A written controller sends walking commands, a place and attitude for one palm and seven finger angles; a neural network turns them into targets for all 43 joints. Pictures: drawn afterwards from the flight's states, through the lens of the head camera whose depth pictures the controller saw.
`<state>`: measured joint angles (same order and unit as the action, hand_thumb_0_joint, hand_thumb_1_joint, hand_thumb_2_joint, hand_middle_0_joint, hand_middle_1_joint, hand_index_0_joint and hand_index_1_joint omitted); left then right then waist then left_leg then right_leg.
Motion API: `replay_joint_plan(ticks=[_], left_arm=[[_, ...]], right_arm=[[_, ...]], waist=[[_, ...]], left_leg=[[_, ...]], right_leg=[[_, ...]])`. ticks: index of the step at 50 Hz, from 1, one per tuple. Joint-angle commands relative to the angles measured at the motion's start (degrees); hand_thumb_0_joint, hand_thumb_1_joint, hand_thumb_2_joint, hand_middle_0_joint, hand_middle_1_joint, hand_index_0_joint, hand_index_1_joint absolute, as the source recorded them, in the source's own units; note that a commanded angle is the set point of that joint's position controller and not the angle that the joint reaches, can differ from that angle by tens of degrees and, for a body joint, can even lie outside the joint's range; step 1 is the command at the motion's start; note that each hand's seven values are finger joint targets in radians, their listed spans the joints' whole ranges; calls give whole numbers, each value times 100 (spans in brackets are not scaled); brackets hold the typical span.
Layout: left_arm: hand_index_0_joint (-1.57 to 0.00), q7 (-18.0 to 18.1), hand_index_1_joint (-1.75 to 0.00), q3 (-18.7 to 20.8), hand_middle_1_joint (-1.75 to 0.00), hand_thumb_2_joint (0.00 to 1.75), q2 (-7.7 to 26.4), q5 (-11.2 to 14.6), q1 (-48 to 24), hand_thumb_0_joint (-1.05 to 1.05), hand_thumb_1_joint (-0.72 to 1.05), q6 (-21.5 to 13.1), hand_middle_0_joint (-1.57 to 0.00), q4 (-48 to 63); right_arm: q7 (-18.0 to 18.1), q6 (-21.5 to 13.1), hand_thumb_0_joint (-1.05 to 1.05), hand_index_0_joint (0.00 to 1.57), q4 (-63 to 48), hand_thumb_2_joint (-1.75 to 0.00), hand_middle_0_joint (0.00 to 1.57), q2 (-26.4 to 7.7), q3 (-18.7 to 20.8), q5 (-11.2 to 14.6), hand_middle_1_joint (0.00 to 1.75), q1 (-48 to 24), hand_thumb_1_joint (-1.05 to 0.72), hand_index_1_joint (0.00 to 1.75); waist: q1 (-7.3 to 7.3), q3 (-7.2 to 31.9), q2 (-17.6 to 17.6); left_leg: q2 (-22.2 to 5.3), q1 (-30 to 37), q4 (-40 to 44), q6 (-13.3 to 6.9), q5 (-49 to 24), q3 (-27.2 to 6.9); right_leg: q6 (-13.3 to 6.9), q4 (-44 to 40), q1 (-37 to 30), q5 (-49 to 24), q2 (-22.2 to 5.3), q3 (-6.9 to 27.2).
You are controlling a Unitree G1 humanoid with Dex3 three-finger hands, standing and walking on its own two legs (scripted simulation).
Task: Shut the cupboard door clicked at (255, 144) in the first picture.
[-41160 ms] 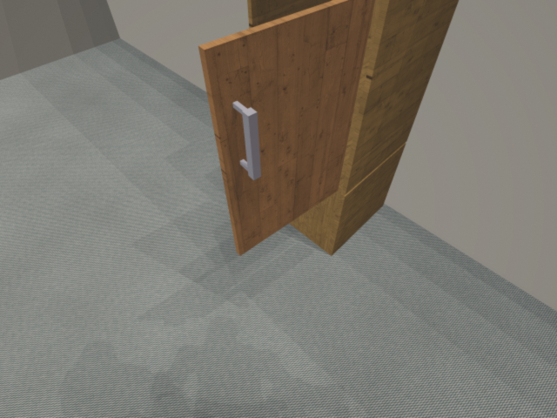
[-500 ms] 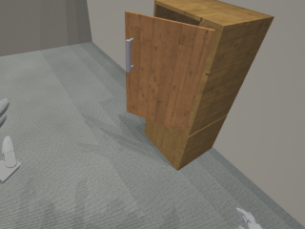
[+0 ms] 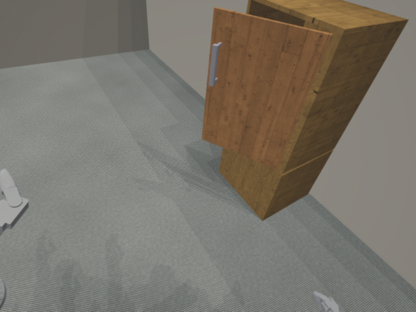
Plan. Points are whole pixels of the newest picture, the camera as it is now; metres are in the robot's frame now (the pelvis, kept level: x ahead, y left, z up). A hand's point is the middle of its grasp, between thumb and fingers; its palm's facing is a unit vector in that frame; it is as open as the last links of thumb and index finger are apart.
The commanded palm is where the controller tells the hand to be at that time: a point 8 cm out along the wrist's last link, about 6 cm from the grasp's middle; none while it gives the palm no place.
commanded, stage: stop stepping back and stand still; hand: left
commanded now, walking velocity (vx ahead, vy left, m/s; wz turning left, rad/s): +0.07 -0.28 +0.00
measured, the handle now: (215, 64) +0.96 +0.02 +0.08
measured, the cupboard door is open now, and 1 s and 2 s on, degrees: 30 30 30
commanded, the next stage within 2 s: let the arm hang, fingers relaxed in 0.80 s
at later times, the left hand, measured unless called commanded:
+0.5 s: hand (75, 186) +0.25 +0.23 +0.17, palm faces +0.36 -0.82 -0.45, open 7.4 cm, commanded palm +0.17 +0.27 +0.19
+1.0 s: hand (89, 229) +0.24 +0.23 +0.06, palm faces +0.15 -0.86 -0.49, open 7.4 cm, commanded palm none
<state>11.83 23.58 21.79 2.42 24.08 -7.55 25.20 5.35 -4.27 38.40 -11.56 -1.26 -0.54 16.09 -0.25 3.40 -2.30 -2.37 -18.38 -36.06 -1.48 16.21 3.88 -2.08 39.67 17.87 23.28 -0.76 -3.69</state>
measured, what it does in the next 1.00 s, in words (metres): steps on the spot: right foot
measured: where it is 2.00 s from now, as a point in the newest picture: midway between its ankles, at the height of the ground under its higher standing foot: outside the picture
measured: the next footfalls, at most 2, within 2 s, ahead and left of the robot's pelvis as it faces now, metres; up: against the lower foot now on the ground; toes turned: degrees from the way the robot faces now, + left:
right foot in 0.40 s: +0.02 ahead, -0.12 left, +0.00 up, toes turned -7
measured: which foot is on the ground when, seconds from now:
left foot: down 0.00-1.00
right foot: up 0.00-0.38, down 0.40-1.00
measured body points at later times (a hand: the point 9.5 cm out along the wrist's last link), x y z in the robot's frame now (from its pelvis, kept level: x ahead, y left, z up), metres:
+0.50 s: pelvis +0.02 -0.02 +0.01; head +0.03 -0.01 +0.46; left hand +0.22 +0.27 +0.20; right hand +0.16 -0.26 -0.08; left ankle +0.03 +0.10 -0.72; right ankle -0.02 -0.12 -0.72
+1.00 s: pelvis +0.01 -0.01 +0.01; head +0.01 -0.03 +0.45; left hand +0.23 +0.28 +0.09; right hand +0.16 -0.26 -0.10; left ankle +0.04 +0.10 -0.72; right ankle -0.02 -0.12 -0.72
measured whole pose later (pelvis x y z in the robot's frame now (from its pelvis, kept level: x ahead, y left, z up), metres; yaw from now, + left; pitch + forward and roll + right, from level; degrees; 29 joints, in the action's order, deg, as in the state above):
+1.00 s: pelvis +0.01 -0.01 +0.01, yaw -2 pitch +1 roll -1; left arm 2.8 9.6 21.7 -0.3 19.5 -3.3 0.1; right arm -0.2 -2.7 40.7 -16.2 -0.7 0.2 9.9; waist 0.6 2.5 4.9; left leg -1.1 -20.7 -34.3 -0.9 15.1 2.3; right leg -0.5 32.4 14.5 19.3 -0.8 -5.0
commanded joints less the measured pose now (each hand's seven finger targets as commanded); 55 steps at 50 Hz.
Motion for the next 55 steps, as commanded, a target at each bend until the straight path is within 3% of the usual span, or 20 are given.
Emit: replay_joint_plan(ticks=[1, 2, 3, 6, 11, 16, 18, 21, 22, 24, 27, 30, 33, 39, 44, 45, 46, 48, 51, 55], left_arm=[[-20, -127, -30, 631, -30, 90, 1507, -25, -257, 0, 90, -601, -20, 2008], [-20, -167, -30, 804, -30, 90, 1666, -52, -176, 0, 90, -630, -20, 2187], [-20, -167, -30, 712, -30, 90, 1441, -84, 43, 0, 90, -626, -20, 2141], [-20, -148, -30, 718, -30, 90, 1290, -112, 422, 0, 90, -551, -20, 1901], [-20, -130, -30, 589, -30, 90, 1172, -50, 440, 0, 90, -389, -20, 1363], [-20, -122, -30, 539, -30, 90, 1300, -9, 305, 0, 90, -322, -20, 1528], [-20, -111, -30, 647, -30, 90, 1393, -5, 283, 0, 90, -379, -20, 1645], [-20, -23, -30, 946, -30, 90, 1519, 54, 564, 0, 90, -519, -20, 1561], [-20, -8, -30, 935, -30, 90, 1513, 85, 683, 0, 90, -480, -20, 1597], [-20, 8, -30, 1059, -30, 90, 1509, 105, 1000, 0, 90, -493, -20, 1508], [-20, 19, -30, 1221, -30, 90, 1528, 74, 1127, 0, 90, -567, -20, 1320], [-20, 0, -30, 1004, -30, 90, 1376, 67, 884, 0, 90, -613, -20, 1270], [-20, -44, -30, 766, -30, 90, 1277, -21, 568, 0, 90, -657, -20, 1380], [-20, -52, -30, 705, -30, 90, 1235, 3, 682, 0, 90, -641, -20, 1403], [-20, -61, -30, 837, -30, 90, 1297, 65, 868, 0, 90, -599, -20, 1289], [-20, -929, -30, -1878, -30, 90, 271, -300, 136, 0, 90, 314, -20, -2718], [-20, -1084, -30, -1783, -30, 90, 168, -307, 33, 0, 90, 750, -20, -2892], [-20, -1170, -30, -1911, -30, 90, 39, -357, -278, 0, 90, 782, -20, -3419], [-20, -1162, -30, -2032, -30, 90, 76, -364, -759, 0, 90, 789, -20, -4439], [-20, -1081, -30, -2167, -30, 90, 3, -336, -1026, 0, 90, 871, -20, -5816]], right_arm=[[-64, -463, 0, 20, -1013, -90, 20, -675, 286, -27, 30, -807, -90, 30], [-119, -445, 0, 20, -993, -90, 20, -678, 303, -15, 30, -859, -90, 30], [-164, -396, 0, 20, -980, -90, 20, -634, 283, -14, 30, -874, -90, 30], [-211, -244, 0, 20, -1003, -90, 20, -616, 274, -2, 30, -856, -90, 30], [-108, -128, 0, 20, -1099, -90, 20, -607, 270, 33, 30, -710, -90, 30], [-81, -215, 0, 20, -1133, -90, 20, -634, 237, 35, 30, -743, -90, 30], [-103, -234, 0, 20, -1135, -90, 20, -612, 235, 11, 30, -739, -90, 30], [-131, -197, 0, 20, -1101, -90, 20, -541, 272, 46, 30, -583, -90, 30], [-164, -152, 0, 20, -1084, -90, 20, -529, 315, 147, 30, -612, -90, 30], [-165, -77, 0, 20, -1166, -90, 20, -455, 293, 193, 30, -777, -90, 30], [-101, 45, 0, 20, -1167, -90, 20, -497, 275, 159, 30, -804, -90, 30], [-24, 11, 0, 20, -1145, -90, 20, -625, 348, 152, 30, -781, -90, 30], [23, -70, 0, 20, -1128, -90, 20, -667, 324, 119, 30, -818, -90, 30], [-13, -161, 0, 20, -1174, -90, 20, -691, 341, 142, 30, -738, -90, 30], [-15, -99, 0, 20, -1188, -90, 20, -634, 305, 134, 30, -750, -90, 30], [-557, -422, 0, 20, -372, -90, 20, -1666, 449, 225, 30, -1340, -90, 30], [-570, -171, 0, 20, -282, -90, 20, -1519, 543, 143, 30, -937, -90, 30], [-535, 21, 0, 20, -176, -90, 20, -1361, 433, 64, 30, -643, -90, 30], [-526, 272, 0, 20, -35, -90, 20, -1182, 293, -4, 30, -576, -90, 30], [-530, 502, 0, 20, 406, -90, 20, -908, 187, -104, 30, -454, -90, 30]], waist=[[-136, -279, 1173], [-80, -274, 942], [-82, -369, 928], [-53, -406, 1561], [-117, -290, 1522], [-117, 144, 1198], [-172, 356, 1220], [-196, 800, 627], [-161, 991, -212], [-66, 783, -657], [-87, 417, -93], [-100, 292, 198], [-92, 217, 1046], [-66, 554, 657], [-80, 435, 421], [-171, -147, 569], [-128, 238, 681], [-31, 197, -82], [-75, -36, -1086], [-120, -231, -457]], left_leg=[[-2047, 691, 2822, -574, 1723, -3137], [-1941, 492, 2808, -534, 1693, -2734], [-1836, 302, 2780, -504, 1574, -2284], [-1567, -108, 2952, -262, 1950, -1315], [-1459, 310, 2950, -199, 1548, -929], [-1096, 769, 2007, -85, -177, -562], [-841, 344, 1455, 18, -941, -399], [-538, 148, 534, 112, -1642, -223], [-318, -20, 106, 192, -1552, -71], [4, -690, -344, 230, -66, -62], [-34, -653, 94, 213, 83, -143], [-232, 337, 716, 124, -1805, -270], [-613, 492, 961, -18, -2859, -719], [-448, 326, 906, 39, -2122, -592], [-316, 211, 803, 82, -1452, -498], [-421, 105, 56, 74, -2240, -436], [-475, 375, 293, 99, -1925, -490], [-502, 113, 348, -39, -1648, -669], [-264, 183, 235, -37, -1369, -711], [-142, 456, 519, 29, -1205, -657]], right_leg=[[119, 1925, 1548, 156, -13, 624], [143, 1841, 1416, -156, -69, 571], [167, 1698, 1280, -400, -74, 468], [188, 1126, 722, -633, 68, 57], [221, -71, 226, -415, 275, -280], [246, -1829, -764, -964, 306, -302], [110, -1832, -1421, -1699, 13, 4], [-156, -1331, -1619, -3778, -679, 592], [-293, -1316, -1822, -4596, -926, 946], [-517, -1383, -1997, -5349, -1287, 1261], [-455, -1392, -1648, -4513, -1253, 1144], [-34, -1314, -967, -3272, -725, 663], [212, -1112, -857, -2860, -260, 318], [130, -1369, -1213, -2671, -362, 469], [45, -1647, -971, -2297, -538, 679], [-48, -960, -223, -3176, -920, 215], [-57, -1111, -151, -2704, -807, 495], [-38, -1071, -196, -2057, -640, 350], [-200, -1292, -7, -1717, -829, 551], [-224, -1536, 141, -844, -839, 647]])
